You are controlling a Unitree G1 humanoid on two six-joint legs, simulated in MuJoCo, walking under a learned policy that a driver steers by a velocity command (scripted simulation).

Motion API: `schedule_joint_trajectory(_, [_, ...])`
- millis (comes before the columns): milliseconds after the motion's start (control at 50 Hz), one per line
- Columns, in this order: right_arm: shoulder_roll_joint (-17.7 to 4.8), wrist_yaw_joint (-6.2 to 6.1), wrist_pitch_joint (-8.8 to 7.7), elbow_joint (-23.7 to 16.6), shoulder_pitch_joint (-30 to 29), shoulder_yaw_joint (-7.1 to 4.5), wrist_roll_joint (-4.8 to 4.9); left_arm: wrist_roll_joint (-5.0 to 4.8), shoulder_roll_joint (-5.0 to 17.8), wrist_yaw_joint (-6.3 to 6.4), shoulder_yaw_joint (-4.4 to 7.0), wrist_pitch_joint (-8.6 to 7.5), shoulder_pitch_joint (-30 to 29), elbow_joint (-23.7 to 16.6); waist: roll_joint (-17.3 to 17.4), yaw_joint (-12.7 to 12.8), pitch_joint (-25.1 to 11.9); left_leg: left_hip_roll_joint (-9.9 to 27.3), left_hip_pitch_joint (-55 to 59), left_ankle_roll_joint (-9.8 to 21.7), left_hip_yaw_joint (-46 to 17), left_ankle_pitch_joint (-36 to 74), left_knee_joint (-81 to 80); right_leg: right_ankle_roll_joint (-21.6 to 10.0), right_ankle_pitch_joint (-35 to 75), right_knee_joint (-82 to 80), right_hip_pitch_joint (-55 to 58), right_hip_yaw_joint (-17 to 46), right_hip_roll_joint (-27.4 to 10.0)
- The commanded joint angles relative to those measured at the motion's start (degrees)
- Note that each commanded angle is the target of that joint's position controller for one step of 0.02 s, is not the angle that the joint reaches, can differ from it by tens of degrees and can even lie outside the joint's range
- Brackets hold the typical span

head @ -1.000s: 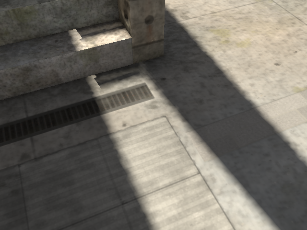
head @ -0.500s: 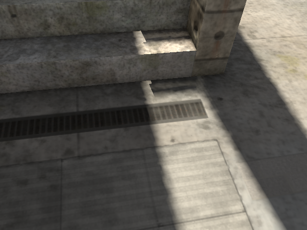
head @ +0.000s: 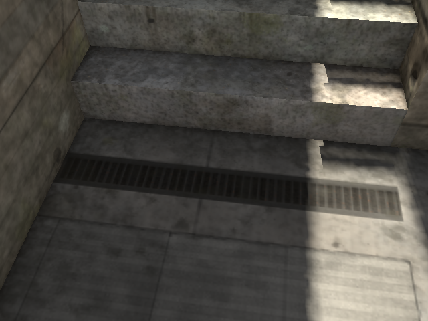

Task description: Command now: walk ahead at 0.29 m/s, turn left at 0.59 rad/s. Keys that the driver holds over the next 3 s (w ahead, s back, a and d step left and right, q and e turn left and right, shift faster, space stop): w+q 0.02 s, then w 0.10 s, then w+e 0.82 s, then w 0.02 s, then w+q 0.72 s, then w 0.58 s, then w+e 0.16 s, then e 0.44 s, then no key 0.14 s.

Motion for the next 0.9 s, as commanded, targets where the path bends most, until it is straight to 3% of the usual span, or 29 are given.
schedule_joint_trajectory(20, [-1.91, 0.33, -0.95, -3.70, 3.27, -0.37, 0.05, -0.31, 8.92, 0.09, 2.68, -1.63, 0.50, -2.76, -7.40, 0.23, -4.42, 4.07, -4.10, 0.34, 1.24, 3.08, -4.08, -9.78, -17.67, -15.82, 6.68, 14.25, -15.14])
schedule_joint_trajectory(60, [-1.22, 0.47, -1.75, -4.63, 1.39, 0.13, -0.23, -0.65, 10.08, -0.24, 3.24, -2.07, 2.04, -2.06, -6.05, 0.88, -5.21, 4.96, -2.68, 1.06, 1.07, 4.35, -10.33, -11.02, -17.76, -16.86, 7.36, 14.00, -16.60])
schedule_joint_trajectory(160, [-1.40, 1.25, -3.15, -3.91, 1.00, 0.65, -0.38, -1.90, 11.11, -2.05, 3.58, -1.47, 2.55, -0.92, -7.61, 0.54, -4.11, 3.11, 7.52, 2.76, 4.77, 5.42, -25.84, -10.36, -16.72, -16.60, 4.01, 10.09, -15.86])
schedule_joint_trajectory(200, [-1.61, 1.54, -3.84, -3.39, 2.68, 0.43, -0.05, -2.78, 11.00, -2.42, 3.28, -0.31, 2.45, -0.55, -7.26, -1.28, -3.34, 1.52, 13.22, 3.81, 6.49, 8.17, -34.72, -9.32, -20.59, -13.66, 1.94, 10.50, -15.48])
schedule_joint_trajectory(240, [-2.59, 1.33, -4.12, -0.91, 8.81, -0.41, 0.06, -2.60, 8.21, -2.64, 2.17, 0.44, 2.36, -0.47, -6.16, -4.26, -3.86, -0.12, 24.95, 4.98, 6.99, 7.91, -40.97, -6.31, -25.15, -6.43, -5.02, 9.37, -11.94])
schedule_joint_trajectory(260, [-5.39, 0.72, -4.24, -0.19, 14.59, -1.25, -0.20, -1.79, 3.29, -3.08, 0.59, 0.21, -0.03, -1.74, 0.04, -6.78, -4.00, 9.37, 33.18, 7.28, -6.05, -0.31, -48.10, -2.16, -24.16, 7.52, -14.50, 5.47, -7.14])
schedule_joint_trajectory(280, [-9.92, 0.29, -4.16, -1.44, 15.75, -1.90, -0.81, -0.77, -1.25, -3.71, -0.48, -0.70, 0.34, -3.06, 11.34, -5.55, -3.25, 21.39, 38.23, 10.70, -23.26, -7.79, -53.34, 0.58, -25.51, 25.70, -27.44, 2.15, -1.48])
schedule_joint_trajectory(300, [-13.06, 0.54, -5.18, -1.01, 16.99, -3.09, -1.93, -2.53, 4.09, -3.18, 0.92, -1.62, -1.23, -4.37, 12.58, -6.30, -0.47, 26.24, 31.98, 17.06, -32.31, -18.47, -58.31, -1.06, -24.37, 34.76, -33.94, 9.44, -1.30])
schedule_joint_trajectory(320, [-8.91, 0.76, -6.40, -1.65, 13.12, -2.02, -1.25, -3.48, 7.52, -2.94, 1.95, -1.76, -0.81, -4.10, 9.62, -4.10, 2.43, 23.81, 31.68, 15.65, -29.42, -19.81, -59.07, -1.99, -18.13, 38.53, -37.29, 13.15, -3.04])
schedule_joint_trajectory(340, [-5.73, 1.00, -7.15, -2.04, 9.35, -1.04, -0.76, -3.24, 8.18, -2.86, 2.37, -1.63, 0.80, -2.97, 8.85, -2.21, 3.14, 21.13, 31.58, 12.94, -23.18, -12.81, -59.12, -2.01, -12.11, 38.77, -37.70, 14.31, -3.34])
schedule_joint_trajectory(380, [-3.41, 1.10, -7.62, -2.52, 5.34, -0.40, -0.81, -1.69, 7.44, -2.49, 2.72, -1.00, 3.18, -0.77, 6.40, -0.50, 2.40, 16.75, 29.57, 9.28, -10.72, 4.00, -59.68, -0.11, -3.59, 37.79, -32.94, 13.69, -4.11])
schedule_joint_trajectory(440, [-2.24, 0.80, -7.94, -0.42, 8.12, -0.32, -2.00, -1.86, 4.17, -2.94, 2.37, -0.12, 3.73, -0.10, 3.93, -0.62, 1.10, 13.86, 28.20, 8.14, 0.54, 20.69, -58.80, 1.65, 4.51, 38.09, -29.36, 11.64, -3.54])
schedule_joint_trajectory(540, [-3.08, -0.10, -7.51, 1.74, 9.51, -0.43, -1.85, -1.65, 1.97, -4.02, 1.66, 0.44, -3.90, -4.03, 4.16, -2.61, 4.27, 13.05, 26.22, 7.46, 9.14, 25.55, -60.15, 2.08, 13.03, 24.74, -25.07, 6.65, -3.54])
schedule_joint_trajectory(640, [-4.83, -0.45, -6.15, 4.39, 13.15, -0.88, -0.83, -1.94, 0.29, -6.23, 0.61, 0.11, -11.43, -8.53, 2.87, -5.03, 7.55, 16.27, 35.07, 7.26, 12.46, 34.82, -56.89, -0.79, 6.89, 15.75, -26.00, 1.06, -3.55])
schedule_joint_trajectory(700, [-7.51, -1.00, -4.95, 4.17, 11.78, -1.39, -0.43, -2.00, 2.17, -7.14, 1.37, 0.08, -10.60, -10.34, 5.83, -2.18, 3.67, 16.66, 37.25, 6.46, 14.98, 64.01, -47.43, -4.05, -2.34, 14.02, -16.46, -4.69, 0.63])
schedule_joint_trajectory(720, [-8.64, -1.34, -4.52, 3.99, 11.34, -1.67, -0.34, -2.08, 3.88, -7.06, 2.20, 0.27, -6.67, -9.91, 7.54, 0.43, 0.64, 16.72, 37.32, 6.28, 15.30, 74.17, -41.05, -5.35, -5.45, 14.35, -10.53, -5.96, 2.84])
schedule_joint_trajectory(740, [-9.78, -1.45, -4.24, 3.77, 10.47, -1.94, -0.29, -2.27, 6.97, -6.76, 3.65, 0.41, 0.91, -8.46, 7.92, 4.65, -3.98, 16.19, 35.06, 5.80, 15.30, 77.53, -31.17, -7.21, -5.26, 12.22, 0.00, -5.61, 4.65])
schedule_joint_trajectory(760, [-10.07, -1.50, -4.60, 3.04, 8.85, -1.86, 0.18, -2.09, 10.59, -5.68, 5.49, 0.73, 10.26, -6.37, 5.91, 10.11, -8.72, 13.90, 25.50, 3.85, 15.95, 69.46, -17.41, -9.87, -0.26, 6.86, 16.75, -1.52, 4.19])
schedule_joint_trajectory(780, [-3.96, -0.90, -5.88, 1.00, 10.60, -0.08, -2.13, -1.76, 15.17, -3.90, 6.12, 1.35, 15.35, -4.65, -8.02, 7.68, -14.14, 8.06, 5.62, 2.06, 14.12, 15.81, 2.47, -13.50, 6.75, 9.53, 35.60, 18.00, -9.33])
schedule_joint_trajectory(800, [-0.66, 0.33, -8.27, -1.81, 14.67, 1.69, -0.74, -1.03, 17.25, -4.09, 6.04, 0.47, 14.86, -6.46, -14.39, 4.06, -25.67, -2.52, -11.78, 0.25, 0.98, -11.75, 18.86, -26.46, -6.45, -0.73, 49.96, 52.28, -22.06])
schedule_joint_trajectory(820, [-6.40, 0.98, -10.05, -3.10, 5.49, 0.12, 1.22, -0.84, 12.33, -3.90, 5.06, 0.43, 16.17, -5.72, -6.20, 8.35, -21.83, 0.90, -17.23, 1.43, -5.23, -6.05, 19.66, -21.84, -7.02, -5.36, 46.42, 46.56, -19.48])
schedule_joint_trajectory(840, [-6.38, 0.99, -10.42, -4.80, 1.83, 0.24, 1.91, -1.40, 10.10, -3.83, 4.42, 0.06, 12.62, -5.57, -4.29, 6.40, -12.75, 3.12, -18.37, 2.33, -3.82, -0.62, 15.13, -19.04, -3.40, -5.84, 37.29, 37.00, -17.04])
schedule_joint_trajectory(860, [-5.65, 0.42, -10.26, -4.21, 1.33, 0.28, 0.55, -1.79, 8.91, -3.90, 3.88, -0.21, 7.69, -6.74, 1.64, 2.81, -7.78, 5.52, -15.01, 1.96, -3.23, 2.71, 10.26, -16.65, 1.36, -6.60, 26.90, 30.69, -13.94])
schedule_joint_trajectory(880, [-6.03, 0.10, -9.63, -3.97, 1.97, -0.24, -0.61, -1.58, 7.32, -3.77, 3.45, -0.32, 4.26, -7.77, 1.64, 0.47, -5.10, 6.91, -11.39, 1.20, -2.93, 4.73, 6.23, -15.72, 5.53, -7.61, 19.58, 26.40, -11.60])
schedule_joint_trajectory(900, [-5.95, 0.26, -8.71, -4.01, 3.43, -0.48, -0.96, -1.03, 6.86, -3.53, 3.22, -0.38, 3.00, -8.52, -0.06, -1.32, -4.04, 7.85, -8.12, 0.61, -2.98, 6.01, 4.59, -15.51, 7.26, -9.16, 14.49, 24.32, -10.19])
